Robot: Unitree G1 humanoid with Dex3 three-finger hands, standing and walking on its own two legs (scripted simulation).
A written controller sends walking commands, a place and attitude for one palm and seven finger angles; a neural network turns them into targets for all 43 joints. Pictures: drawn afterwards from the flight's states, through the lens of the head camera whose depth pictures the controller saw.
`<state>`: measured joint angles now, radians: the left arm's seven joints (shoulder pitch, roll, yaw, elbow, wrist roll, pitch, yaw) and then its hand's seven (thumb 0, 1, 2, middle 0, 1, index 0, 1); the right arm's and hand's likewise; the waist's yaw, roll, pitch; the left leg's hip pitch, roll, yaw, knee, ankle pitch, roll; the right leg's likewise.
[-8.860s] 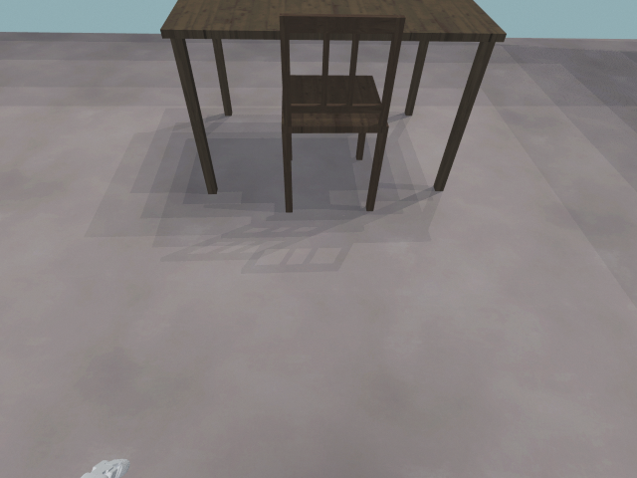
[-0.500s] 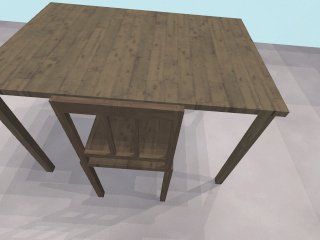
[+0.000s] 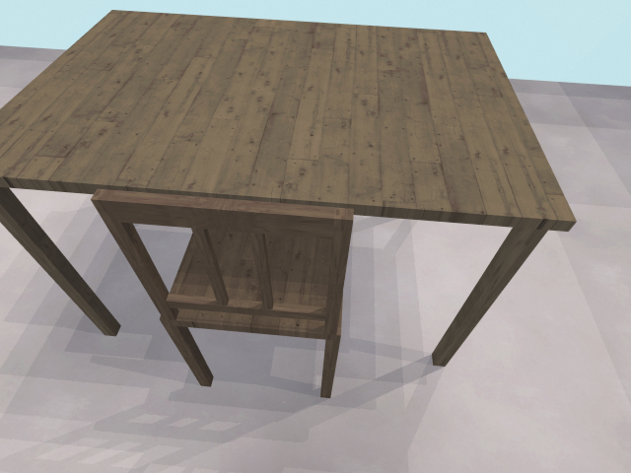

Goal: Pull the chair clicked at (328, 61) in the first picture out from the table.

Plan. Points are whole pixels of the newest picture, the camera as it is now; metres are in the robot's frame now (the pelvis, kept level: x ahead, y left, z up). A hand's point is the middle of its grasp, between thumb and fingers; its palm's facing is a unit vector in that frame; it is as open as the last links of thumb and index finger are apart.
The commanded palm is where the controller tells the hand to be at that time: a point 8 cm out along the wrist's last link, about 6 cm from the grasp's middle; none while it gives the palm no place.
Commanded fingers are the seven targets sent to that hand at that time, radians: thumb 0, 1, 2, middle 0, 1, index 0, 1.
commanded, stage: come to a stop and stand still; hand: left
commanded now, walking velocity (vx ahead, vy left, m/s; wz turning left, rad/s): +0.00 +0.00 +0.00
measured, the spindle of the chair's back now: (212, 267) +0.46 +0.22 -0.11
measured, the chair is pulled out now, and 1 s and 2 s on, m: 0.00 0.00 0.00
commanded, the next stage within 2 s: look again from close up in 0.58 s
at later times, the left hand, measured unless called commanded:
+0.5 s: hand out of the picture -0.03 +0.19 -0.17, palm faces +0.00 -0.98 -0.22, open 7.4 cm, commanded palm none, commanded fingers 0.00 0.90 0.90 -0.20 -0.30 -0.20 -0.30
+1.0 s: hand out of the picture +0.05 +0.22 -0.16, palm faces -0.01 -0.98 -0.22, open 7.4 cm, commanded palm none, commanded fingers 0.00 0.90 0.90 -0.20 -0.30 -0.20 -0.30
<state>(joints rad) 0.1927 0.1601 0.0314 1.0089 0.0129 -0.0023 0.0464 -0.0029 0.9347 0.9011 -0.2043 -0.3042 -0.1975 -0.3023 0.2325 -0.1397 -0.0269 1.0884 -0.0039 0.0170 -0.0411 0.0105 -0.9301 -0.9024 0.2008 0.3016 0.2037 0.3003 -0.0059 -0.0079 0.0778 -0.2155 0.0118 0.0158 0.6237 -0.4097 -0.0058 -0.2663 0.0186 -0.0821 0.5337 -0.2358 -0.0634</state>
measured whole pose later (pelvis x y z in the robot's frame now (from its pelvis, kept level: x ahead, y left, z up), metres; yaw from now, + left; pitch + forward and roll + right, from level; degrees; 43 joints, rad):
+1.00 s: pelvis +0.00 +0.03 +0.01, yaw -1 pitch -2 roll +0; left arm 0.24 0.19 -0.01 1.02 0.01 -0.01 0.04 0.00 0.90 0.90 -0.20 -0.30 -0.20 -0.30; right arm 0.23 -0.17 0.00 1.08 -0.01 -0.01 -0.01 0.00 -0.91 -0.90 0.20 0.30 0.20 0.30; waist -0.01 -0.01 0.03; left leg -0.16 -0.03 0.06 0.47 -0.28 0.04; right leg -0.25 -0.02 -0.04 0.48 -0.20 0.00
